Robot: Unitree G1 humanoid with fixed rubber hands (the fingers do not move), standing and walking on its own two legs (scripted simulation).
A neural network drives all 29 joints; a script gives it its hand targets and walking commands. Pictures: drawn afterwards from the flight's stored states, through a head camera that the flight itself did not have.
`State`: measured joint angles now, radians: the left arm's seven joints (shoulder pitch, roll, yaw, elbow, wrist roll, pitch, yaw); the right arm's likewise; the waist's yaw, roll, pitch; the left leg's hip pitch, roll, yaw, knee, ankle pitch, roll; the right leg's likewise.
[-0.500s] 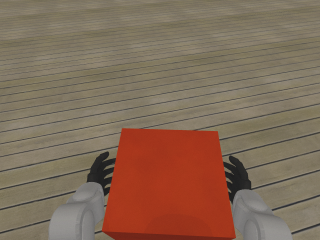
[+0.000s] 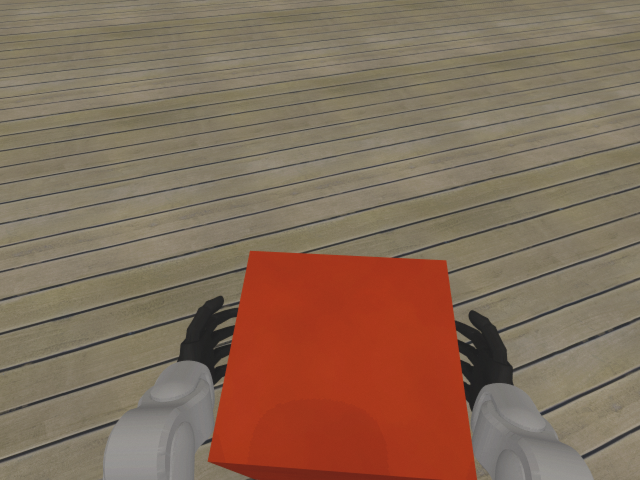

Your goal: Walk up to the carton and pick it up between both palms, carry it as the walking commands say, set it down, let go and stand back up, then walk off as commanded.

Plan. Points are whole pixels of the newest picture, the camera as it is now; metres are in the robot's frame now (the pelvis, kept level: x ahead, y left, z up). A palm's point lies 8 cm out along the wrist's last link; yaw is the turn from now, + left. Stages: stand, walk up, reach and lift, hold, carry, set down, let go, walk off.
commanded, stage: carry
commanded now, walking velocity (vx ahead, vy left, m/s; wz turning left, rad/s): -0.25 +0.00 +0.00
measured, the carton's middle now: (339, 382) +0.25 -0.01 +0.02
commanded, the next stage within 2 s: none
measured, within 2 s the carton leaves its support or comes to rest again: neither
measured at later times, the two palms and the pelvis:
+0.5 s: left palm out of the picture +0.02 +0.13 +0.05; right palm out of the picture +0.05 -0.17 +0.06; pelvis -0.20 -0.04 -0.01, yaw +5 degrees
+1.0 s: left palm out of the picture -0.18 +0.10 +0.07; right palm out of the picture -0.17 -0.20 +0.08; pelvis -0.41 -0.05 -0.02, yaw +5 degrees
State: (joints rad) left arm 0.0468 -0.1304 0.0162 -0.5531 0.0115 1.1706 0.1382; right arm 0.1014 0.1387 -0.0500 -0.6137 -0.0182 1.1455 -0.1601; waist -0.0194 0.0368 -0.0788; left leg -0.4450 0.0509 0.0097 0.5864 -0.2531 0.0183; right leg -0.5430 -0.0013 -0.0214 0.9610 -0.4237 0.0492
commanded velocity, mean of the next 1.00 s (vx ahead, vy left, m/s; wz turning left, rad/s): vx -0.25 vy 0.00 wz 0.00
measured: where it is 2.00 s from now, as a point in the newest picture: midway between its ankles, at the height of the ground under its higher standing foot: outside the picture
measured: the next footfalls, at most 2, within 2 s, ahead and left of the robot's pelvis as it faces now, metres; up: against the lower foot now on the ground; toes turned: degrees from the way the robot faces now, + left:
right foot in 0.08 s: -0.06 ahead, -0.16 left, +0.00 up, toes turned -4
left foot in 0.42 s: -0.16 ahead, +0.06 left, +0.00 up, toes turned +10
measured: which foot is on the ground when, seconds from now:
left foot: down 0.00-0.12, up 0.14-0.40, down 0.42-0.74, up 0.76-1.00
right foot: up 0.00-0.06, down 0.08-0.42, up 0.44-0.70, down 0.72-1.00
